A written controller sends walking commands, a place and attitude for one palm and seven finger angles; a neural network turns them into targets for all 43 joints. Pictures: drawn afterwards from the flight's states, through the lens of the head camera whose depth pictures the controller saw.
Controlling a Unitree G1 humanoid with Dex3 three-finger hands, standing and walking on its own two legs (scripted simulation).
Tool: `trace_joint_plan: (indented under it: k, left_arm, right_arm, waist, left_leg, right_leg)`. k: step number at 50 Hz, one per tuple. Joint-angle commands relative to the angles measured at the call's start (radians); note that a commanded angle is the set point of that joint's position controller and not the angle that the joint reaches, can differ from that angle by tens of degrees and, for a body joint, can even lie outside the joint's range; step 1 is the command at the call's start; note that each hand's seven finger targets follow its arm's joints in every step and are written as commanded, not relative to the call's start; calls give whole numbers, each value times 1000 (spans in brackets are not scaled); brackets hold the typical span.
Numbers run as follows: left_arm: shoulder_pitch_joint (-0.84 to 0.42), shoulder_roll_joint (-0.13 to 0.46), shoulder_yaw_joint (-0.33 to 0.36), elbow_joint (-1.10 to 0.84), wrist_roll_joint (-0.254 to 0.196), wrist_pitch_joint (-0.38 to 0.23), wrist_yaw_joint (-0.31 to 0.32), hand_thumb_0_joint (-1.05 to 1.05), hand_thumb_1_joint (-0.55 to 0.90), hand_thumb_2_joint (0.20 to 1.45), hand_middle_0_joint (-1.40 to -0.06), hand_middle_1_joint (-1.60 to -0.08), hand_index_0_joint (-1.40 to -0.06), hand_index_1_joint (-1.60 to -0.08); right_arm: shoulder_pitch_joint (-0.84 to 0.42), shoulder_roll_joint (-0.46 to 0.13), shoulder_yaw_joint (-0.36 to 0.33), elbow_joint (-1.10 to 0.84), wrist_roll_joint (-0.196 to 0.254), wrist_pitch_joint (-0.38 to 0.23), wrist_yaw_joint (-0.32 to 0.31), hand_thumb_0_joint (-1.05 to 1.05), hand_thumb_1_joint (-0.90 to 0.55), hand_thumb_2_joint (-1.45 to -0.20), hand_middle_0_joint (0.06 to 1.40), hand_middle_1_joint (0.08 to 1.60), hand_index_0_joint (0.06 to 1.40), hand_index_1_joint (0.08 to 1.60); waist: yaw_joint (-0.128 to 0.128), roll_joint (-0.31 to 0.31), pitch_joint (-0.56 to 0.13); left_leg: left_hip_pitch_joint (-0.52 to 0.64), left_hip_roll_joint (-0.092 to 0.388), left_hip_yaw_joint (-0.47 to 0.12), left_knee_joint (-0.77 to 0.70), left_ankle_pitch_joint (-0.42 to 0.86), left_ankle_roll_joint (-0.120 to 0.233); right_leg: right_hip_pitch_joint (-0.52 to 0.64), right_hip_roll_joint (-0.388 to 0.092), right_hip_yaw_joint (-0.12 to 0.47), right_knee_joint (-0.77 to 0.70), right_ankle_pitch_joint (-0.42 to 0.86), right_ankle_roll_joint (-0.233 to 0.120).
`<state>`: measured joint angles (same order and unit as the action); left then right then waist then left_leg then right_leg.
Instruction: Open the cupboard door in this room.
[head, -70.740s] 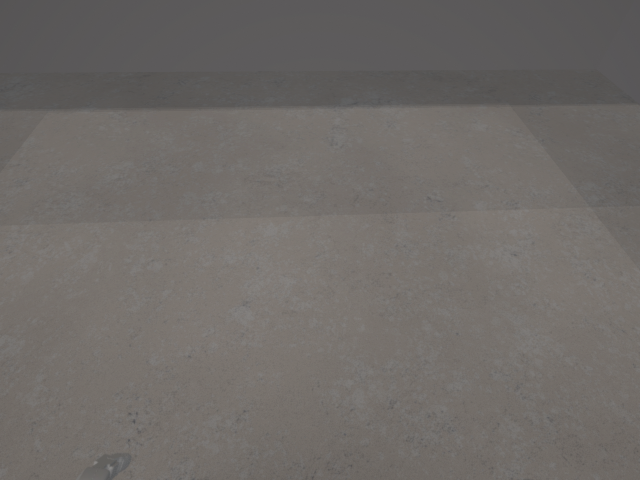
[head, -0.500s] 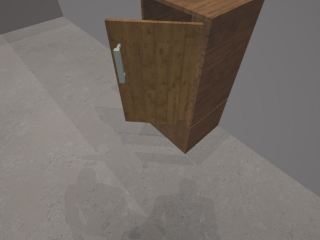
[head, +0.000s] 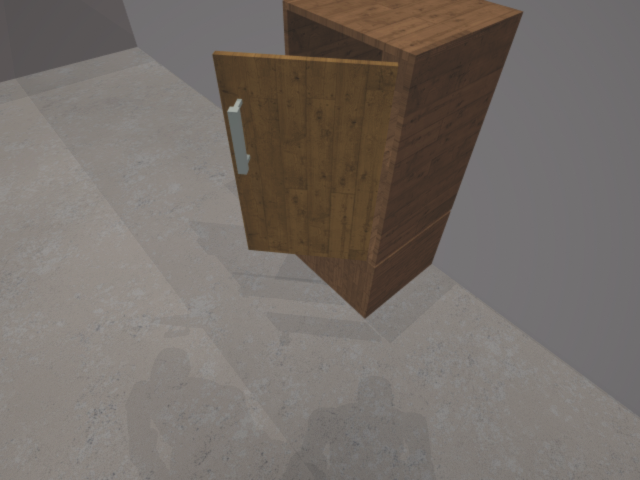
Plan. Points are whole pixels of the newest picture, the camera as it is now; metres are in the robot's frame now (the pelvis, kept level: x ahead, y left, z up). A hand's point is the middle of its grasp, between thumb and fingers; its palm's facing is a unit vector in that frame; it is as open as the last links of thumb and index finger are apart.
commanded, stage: look again from close up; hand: left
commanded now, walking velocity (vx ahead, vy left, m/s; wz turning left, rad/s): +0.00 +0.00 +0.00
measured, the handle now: (241, 137) +0.79 +0.23 -0.01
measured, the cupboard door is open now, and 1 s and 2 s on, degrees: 42 42 42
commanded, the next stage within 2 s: shuffle to correct the standing spot in 0.10 s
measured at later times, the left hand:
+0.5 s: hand out of the picture -0.05 +0.18 -0.18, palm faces +0.11 -0.99 -0.12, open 7.4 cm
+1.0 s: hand (200, 376) +0.30 +0.22 -0.16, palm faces -0.08 -0.98 -0.21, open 7.3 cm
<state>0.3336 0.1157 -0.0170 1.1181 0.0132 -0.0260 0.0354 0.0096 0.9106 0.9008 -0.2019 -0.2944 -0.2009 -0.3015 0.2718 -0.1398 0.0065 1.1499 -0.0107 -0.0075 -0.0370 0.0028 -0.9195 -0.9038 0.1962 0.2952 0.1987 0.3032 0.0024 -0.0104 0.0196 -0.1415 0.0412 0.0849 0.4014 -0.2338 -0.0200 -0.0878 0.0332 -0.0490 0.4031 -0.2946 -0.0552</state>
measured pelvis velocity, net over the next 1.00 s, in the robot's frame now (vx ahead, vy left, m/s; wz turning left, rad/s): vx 0.17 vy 0.05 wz -0.06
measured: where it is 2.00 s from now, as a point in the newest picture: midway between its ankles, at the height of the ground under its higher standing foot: outside the picture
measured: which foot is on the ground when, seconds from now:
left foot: down 0.00-0.30, up 0.32-0.54, down 0.56-1.00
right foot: down 0.00-0.56, up 0.58-1.00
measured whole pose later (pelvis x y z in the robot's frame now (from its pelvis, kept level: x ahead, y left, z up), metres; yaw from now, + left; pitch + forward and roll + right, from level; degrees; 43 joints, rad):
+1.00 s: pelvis +0.17 +0.05 +0.00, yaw -3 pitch +1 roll +2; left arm 0.12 0.16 0.07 0.96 0.03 -0.03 -0.01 0.01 0.92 0.90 -0.20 -0.29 -0.19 -0.30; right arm 0.43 -0.07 -0.01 1.12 -0.04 -0.07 -0.01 0.00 -0.90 -0.90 0.20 0.30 0.20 0.30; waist -0.06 0.00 0.05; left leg -0.07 -0.01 0.13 0.36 -0.31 0.01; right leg -0.47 -0.07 -0.08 0.65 -0.24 -0.02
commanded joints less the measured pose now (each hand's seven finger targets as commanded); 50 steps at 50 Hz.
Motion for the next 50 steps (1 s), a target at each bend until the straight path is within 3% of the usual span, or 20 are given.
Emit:
trace_joint_plan:
  k: [1,10,11,13,15,16,18,22,26,27,28,29,30,31,33,36,42,47,49,50]
  left_arm:
    - [89,102,17,-19,-3,-9,5,0,900,900,-200,-300,-200,-300]
    - [96,93,18,-22,-5,-10,6,0,900,900,-200,-300,-200,-300]
    - [107,98,22,-22,-2,-9,5,0,900,900,-200,-300,-200,-300]
    - [129,119,39,-24,4,0,-1,0,900,900,-200,-300,-200,-300]
    - [174,148,65,-29,6,6,-4,0,900,900,-200,-300,-200,-300]
    - [194,151,72,-32,7,6,-4,0,900,900,-200,-300,-200,-300]
    - [218,149,82,-36,12,-7,-3,0,900,900,-200,-300,-200,-300]
    - [169,156,93,-47,18,-34,-10,0,900,900,-200,-300,-200,-300]
    - [141,148,95,-36,11,-29,-29,0,900,900,-200,-300,-200,-300]
    - [135,121,88,-39,9,-26,-36,0,900,900,-200,-300,-200,-300]
    - [134,61,77,-63,7,-24,-40,0,900,900,-200,-300,-200,-300]
    - [87,56,73,-102,11,-25,-38,0,900,900,-200,-300,-200,-300]
    - [50,60,75,-115,17,-26,-38,0,900,900,-200,-300,-200,-300]
    - [26,59,76,-112,22,-25,-39,0,900,900,-200,-300,-200,-300]
    - [52,47,78,-96,26,-18,-51,0,900,900,-200,-300,-200,-300]
    - [58,32,77,-96,23,-8,-56,0,900,900,-200,-300,-200,-300]
    - [-120,47,81,-174,17,-1,-50,0,900,900,-200,-300,-200,-300]
    - [-221,47,76,-215,15,-13,-48,0,900,900,-200,-300,-200,-300]
    - [-135,67,84,-188,17,-24,-46,0,900,900,-200,-300,-200,-300]
    - [-34,107,92,-152,19,-34,-41,0,900,900,-200,-300,-200,-300]
  right_arm:
    - [68,-68,-7,-20,0,-15,-7,0,-900,-900,200,300,200,300]
    - [103,-56,-6,-10,-1,-15,-5,0,-900,-900,200,300,200,300]
    - [122,-62,-6,-5,-4,-14,-2,0,-900,-900,200,300,200,300]
    - [122,-69,-16,-15,-9,-6,7,0,-900,-900,200,300,200,300]
    - [90,-57,-22,-43,-14,-2,18,0,-900,-900,200,300,200,300]
    - [59,-61,-27,-64,-15,-1,22,0,-900,-900,200,300,200,300]
    - [8,-67,-39,-103,-13,-7,31,0,-900,-900,200,300,200,300]
    - [-6,-45,-45,-139,-3,-32,47,0,-900,-900,200,300,200,300]
    - [140,-31,-41,-101,-1,-56,35,0,-900,-900,200,300,200,300]
    - [237,-76,-51,-71,-4,-64,23,0,-900,-900,200,300,200,300]
    - [334,-173,-77,-55,-19,-70,13,0,-900,-900,200,300,200,300]
    - [391,-224,-82,-56,-19,-59,8,0,-900,-900,200,300,200,300]
    - [321,-214,-79,-74,-18,-52,9,0,-900,-900,200,300,200,300]
    - [249,-160,-68,-88,-15,-58,14,0,-900,-900,200,300,200,300]
    - [155,-93,-46,-109,-12,-75,11,0,-900,-900,200,300,200,300]
    - [167,-85,-42,-92,-8,-97,7,0,-900,-900,200,300,200,300]
    - [228,-85,-44,-62,-15,-91,7,0,-900,-900,200,300,200,300]
    - [247,-92,-51,-48,-26,-72,9,0,-900,-900,200,300,200,300]
    - [229,-88,-50,-48,-23,-66,10,0,-900,-900,200,300,200,300]
    - [231,-75,-46,-45,-15,-68,14,0,-900,-900,200,300,200,300]
  waist:
    - [2,-3,74]
    - [3,-8,80]
    - [6,-19,59]
    - [21,-63,91]
    - [47,-158,146]
    - [60,-174,184]
    - [63,-114,215]
    - [29,-75,156]
    - [-35,-48,83]
    - [-70,46,53]
    - [-98,288,31]
    - [-110,333,15]
    - [-90,209,65]
    - [-56,128,112]
    - [0,76,133]
    - [18,80,62]
    - [-17,84,68]
    - [-47,96,64]
    - [0,57,19]
    - [45,-21,-49]
  left_leg:
    - [-19,72,-69,-47,129,35]
    - [-36,69,-72,-53,106,35]
    - [-37,61,-61,-37,37,37]
    - [-129,29,-29,31,-139,44]
    - [-296,-5,20,208,-196,39]
    - [-370,5,12,308,-221,42]
    - [-480,34,-28,468,-254,47]
    - [-410,59,-52,388,-202,39]
    - [-22,-30,61,101,-1,35]
    - [109,9,-2,49,-55,52]
    - [203,243,-356,-82,-224,140]
    - [156,385,-583,-247,-369,225]
    - [79,397,-603,-277,-438,261]
    - [-51,353,-531,-288,-440,241]
    - [-137,286,-372,-292,-275,198]
    - [-65,225,-195,-251,66,198]
    - [29,224,-130,-227,251,225]
    - [34,232,-112,-150,310,199]
    - [-27,193,-80,-30,280,157]
    - [-92,147,-46,104,258,121]
  right_leg:
    - [-83,-144,124,-95,283,11]
    - [-97,-140,124,-104,209,6]
    - [-79,-139,124,-102,106,1]
    - [-77,-157,182,-137,-199,-30]
    - [-54,-249,334,-239,-428,-91]
    - [-60,-305,400,-281,-462,-128]
    - [-47,-374,481,-304,-405,-193]
    - [-50,-348,365,-235,-103,-194]
    - [-213,-197,165,-35,0,-99]
    - [-299,-142,117,137,-12,-73]
    - [-492,-32,3,433,-180,-21]
    - [-562,-11,-3,689,-288,-15]
    - [-596,-70,46,811,-243,-27]
    - [-597,-98,53,865,-163,-29]
    - [-567,-138,60,851,-20,-8]
    - [-541,-141,30,762,51,27]
    - [-551,-140,-7,494,51,50]
    - [-406,-99,-46,262,32,35]
    - [-194,-74,-62,118,112,31]
    - [3,-89,-29,91,164,18]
